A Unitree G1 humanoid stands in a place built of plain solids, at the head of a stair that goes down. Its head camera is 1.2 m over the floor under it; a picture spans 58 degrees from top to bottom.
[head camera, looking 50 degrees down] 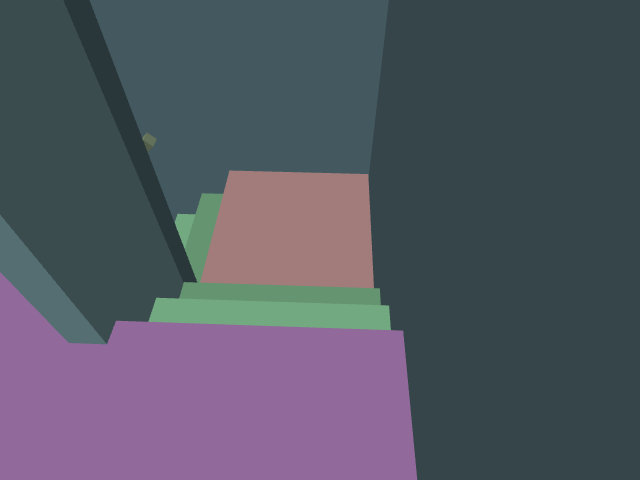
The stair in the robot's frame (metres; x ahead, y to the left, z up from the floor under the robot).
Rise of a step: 0.21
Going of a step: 0.22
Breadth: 0.89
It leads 1 degrees to the right of straight ahead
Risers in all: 3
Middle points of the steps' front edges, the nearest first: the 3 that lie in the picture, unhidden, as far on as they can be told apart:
0.66 0.18 0.00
0.88 0.18 -0.21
1.10 0.17 -0.42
